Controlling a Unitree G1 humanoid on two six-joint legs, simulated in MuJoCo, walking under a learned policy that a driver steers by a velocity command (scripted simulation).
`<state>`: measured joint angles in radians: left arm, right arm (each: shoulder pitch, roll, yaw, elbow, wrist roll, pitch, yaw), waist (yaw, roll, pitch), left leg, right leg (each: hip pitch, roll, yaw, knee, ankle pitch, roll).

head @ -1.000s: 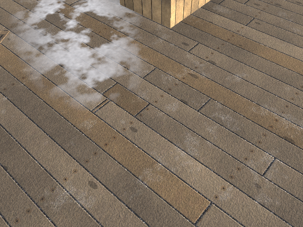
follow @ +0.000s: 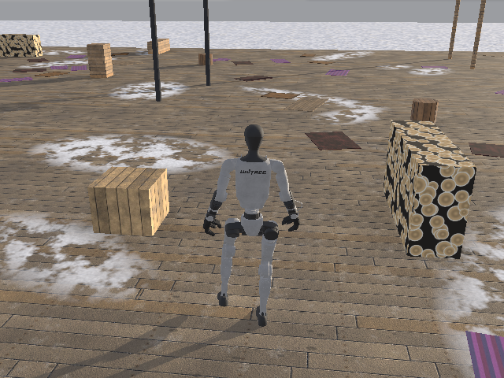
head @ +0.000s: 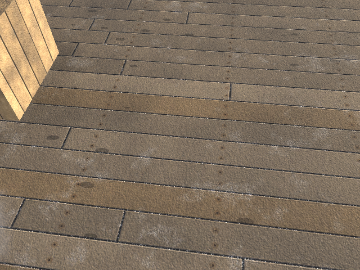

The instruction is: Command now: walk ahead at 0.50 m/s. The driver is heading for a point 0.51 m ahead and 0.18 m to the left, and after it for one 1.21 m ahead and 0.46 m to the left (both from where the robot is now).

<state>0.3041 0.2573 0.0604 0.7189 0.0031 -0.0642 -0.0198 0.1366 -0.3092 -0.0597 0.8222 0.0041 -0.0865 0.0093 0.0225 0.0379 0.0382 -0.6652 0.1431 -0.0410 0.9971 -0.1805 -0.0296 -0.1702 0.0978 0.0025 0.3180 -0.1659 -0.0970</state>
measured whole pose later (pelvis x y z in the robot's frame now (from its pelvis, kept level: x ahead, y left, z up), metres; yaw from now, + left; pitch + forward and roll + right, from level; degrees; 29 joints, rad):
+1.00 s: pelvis +0.57 +0.12 +0.00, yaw +32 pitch +2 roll -1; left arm 0.26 0.26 0.06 0.74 0.01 -0.09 0.00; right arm 0.22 -0.33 -0.08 0.65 0.02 0.00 0.00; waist 0.03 0.05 0.04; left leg -0.61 0.04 -0.05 1.09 -0.35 -0.03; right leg -0.22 0.01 -0.08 0.38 -0.20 -0.02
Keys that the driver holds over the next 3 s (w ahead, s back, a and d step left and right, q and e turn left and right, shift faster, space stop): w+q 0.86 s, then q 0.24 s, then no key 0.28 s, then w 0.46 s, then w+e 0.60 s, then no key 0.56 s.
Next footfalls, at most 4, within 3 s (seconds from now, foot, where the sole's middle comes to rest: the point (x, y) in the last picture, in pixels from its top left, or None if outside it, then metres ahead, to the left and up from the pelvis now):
0.30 left None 0.35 0.17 -0.78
0.78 right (187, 220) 0.66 0.04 -0.78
1.22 left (109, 214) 0.69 0.36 -0.78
1.60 right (161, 191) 0.80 0.15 -0.78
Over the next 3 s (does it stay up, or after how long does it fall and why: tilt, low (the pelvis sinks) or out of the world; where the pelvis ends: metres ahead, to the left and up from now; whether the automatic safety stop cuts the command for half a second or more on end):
stays up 1.15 0.53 -0.01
